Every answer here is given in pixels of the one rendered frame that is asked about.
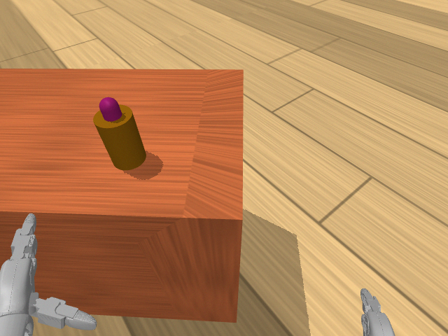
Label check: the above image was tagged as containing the left robot arm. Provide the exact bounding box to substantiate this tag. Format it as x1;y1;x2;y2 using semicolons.
0;313;34;336

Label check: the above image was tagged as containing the right robot hand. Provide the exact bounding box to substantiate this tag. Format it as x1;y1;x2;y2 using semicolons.
360;288;395;336

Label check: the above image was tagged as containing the left robot hand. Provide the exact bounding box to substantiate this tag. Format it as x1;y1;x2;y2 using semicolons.
0;213;97;330

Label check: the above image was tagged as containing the bottle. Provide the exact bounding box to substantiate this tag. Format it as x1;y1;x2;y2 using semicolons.
93;97;146;170

